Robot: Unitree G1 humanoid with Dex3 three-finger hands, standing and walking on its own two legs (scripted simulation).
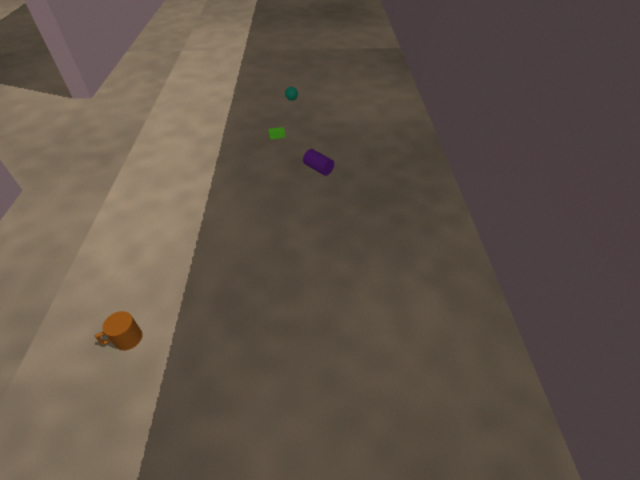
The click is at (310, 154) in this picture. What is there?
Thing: lying can
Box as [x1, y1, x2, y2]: [303, 149, 333, 175]
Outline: 309,149 303,157 303,162 324,175 328,174 333,167 333,161 312,149
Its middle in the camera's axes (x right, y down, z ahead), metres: -0.01 -0.38 +2.00
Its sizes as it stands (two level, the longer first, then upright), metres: 0.139 0.088 0.088
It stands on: the floor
